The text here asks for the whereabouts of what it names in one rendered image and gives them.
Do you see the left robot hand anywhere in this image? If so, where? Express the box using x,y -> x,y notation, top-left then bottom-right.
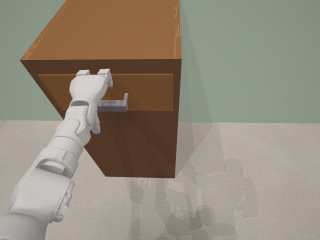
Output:
69,69 -> 113,134

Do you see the left robot upper arm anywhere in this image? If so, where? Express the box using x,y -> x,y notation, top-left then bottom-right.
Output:
0,168 -> 75,240

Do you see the left robot forearm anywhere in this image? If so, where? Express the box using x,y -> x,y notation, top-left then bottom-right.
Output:
9,97 -> 98,211

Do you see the handle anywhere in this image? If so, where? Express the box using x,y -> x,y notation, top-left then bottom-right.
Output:
97,93 -> 129,112

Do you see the drawer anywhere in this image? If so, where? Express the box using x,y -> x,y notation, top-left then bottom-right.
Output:
39,73 -> 173,110

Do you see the cabinet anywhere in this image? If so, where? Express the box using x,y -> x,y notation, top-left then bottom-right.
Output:
20,0 -> 182,179

